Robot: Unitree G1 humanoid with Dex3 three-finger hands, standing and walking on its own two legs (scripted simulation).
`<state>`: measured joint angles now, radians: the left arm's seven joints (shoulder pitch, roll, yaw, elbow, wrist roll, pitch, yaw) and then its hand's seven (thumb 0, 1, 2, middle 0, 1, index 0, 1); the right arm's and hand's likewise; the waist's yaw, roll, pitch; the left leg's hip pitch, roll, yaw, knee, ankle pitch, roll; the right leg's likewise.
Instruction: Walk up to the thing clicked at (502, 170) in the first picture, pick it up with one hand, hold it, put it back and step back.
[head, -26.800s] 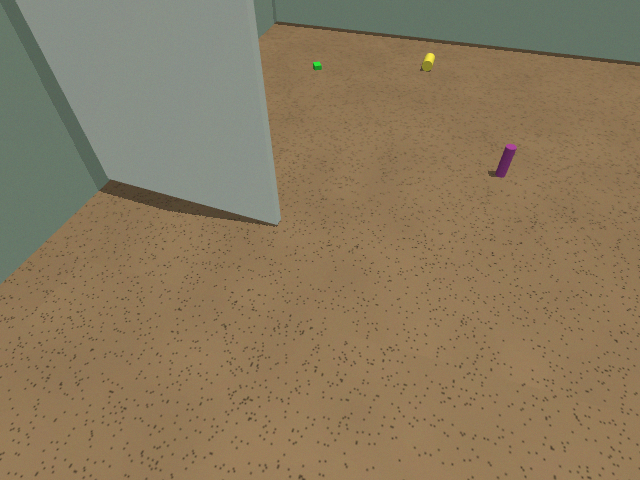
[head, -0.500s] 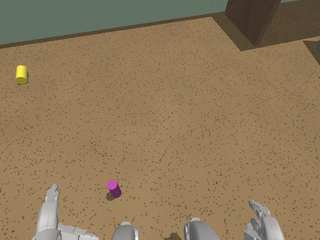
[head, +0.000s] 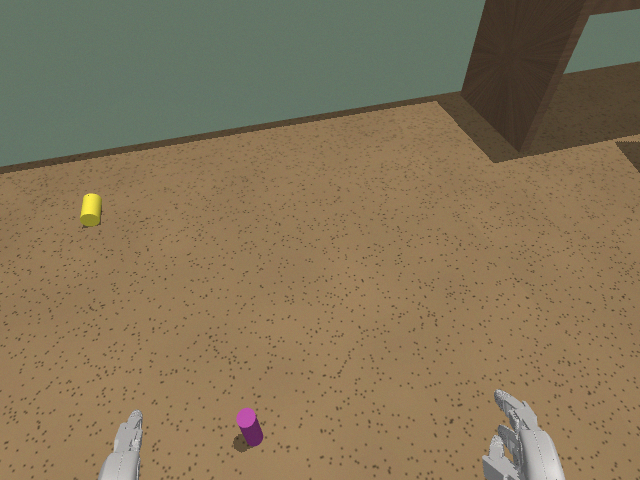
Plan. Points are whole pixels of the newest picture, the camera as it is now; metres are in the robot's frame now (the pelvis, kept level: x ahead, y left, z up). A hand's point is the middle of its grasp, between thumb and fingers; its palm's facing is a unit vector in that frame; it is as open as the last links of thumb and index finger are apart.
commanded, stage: home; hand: left
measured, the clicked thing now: (250, 428) +0.40 +0.20 -0.64
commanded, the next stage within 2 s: stand in 1.40 s
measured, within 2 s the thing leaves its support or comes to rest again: neither
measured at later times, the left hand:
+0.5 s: hand out of the picture +0.16 +0.17 -0.05, palm faces +0.10 -0.95 -0.29, open 17.6 cm
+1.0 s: hand out of the picture +0.16 +0.17 -0.05, palm faces +0.10 -0.95 -0.29, open 17.5 cm
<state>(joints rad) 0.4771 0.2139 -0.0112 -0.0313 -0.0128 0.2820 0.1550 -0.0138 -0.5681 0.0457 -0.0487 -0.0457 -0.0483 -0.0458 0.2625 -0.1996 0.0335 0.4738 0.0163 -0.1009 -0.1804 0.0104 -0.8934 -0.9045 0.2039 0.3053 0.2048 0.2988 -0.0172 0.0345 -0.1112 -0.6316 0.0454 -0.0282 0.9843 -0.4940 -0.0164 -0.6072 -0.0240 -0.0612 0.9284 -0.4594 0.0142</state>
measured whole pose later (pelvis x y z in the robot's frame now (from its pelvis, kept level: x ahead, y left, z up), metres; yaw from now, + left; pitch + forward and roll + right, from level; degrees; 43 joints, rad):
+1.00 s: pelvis -0.01 -0.01 +0.00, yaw +0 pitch +7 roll -1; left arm 0.46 0.20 -0.01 0.01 -0.01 0.26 0.13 -0.01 -0.55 0.06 -0.05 -0.05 -0.05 -0.05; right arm 0.27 -0.20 0.03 0.52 0.01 -0.13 -0.18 0.01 -0.90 -0.90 0.20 0.30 0.20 0.30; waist -0.02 0.03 -0.09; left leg -0.60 0.05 -0.03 0.95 -0.47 -0.03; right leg -0.59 -0.02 -0.06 0.91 -0.44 0.00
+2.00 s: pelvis -0.01 -0.01 +0.01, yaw +0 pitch +2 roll +0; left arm 0.26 0.28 -0.01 0.47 0.06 0.07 0.03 0.00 0.66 0.85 -0.20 -0.29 -0.20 -0.29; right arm 0.17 -0.26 0.01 0.75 -0.07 -0.04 -0.05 0.01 -0.90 -0.90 0.20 0.30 0.21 0.30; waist 0.01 -0.01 0.00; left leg -0.47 0.02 0.00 0.86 -0.43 -0.01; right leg -0.48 -0.04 -0.04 0.87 -0.43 0.00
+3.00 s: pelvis -0.01 +0.00 +0.06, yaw +0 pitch -3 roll +0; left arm 0.12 0.32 0.01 1.18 0.02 -0.01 0.01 0.00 0.90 0.90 -0.20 -0.30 -0.20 -0.30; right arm 0.13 -0.33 -0.01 1.15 -0.02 0.00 -0.01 0.00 -0.90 -0.90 0.20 0.30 0.20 0.30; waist 0.01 0.02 0.06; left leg -0.12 0.01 0.00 0.35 -0.18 -0.01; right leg -0.12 -0.04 -0.05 0.36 -0.18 0.02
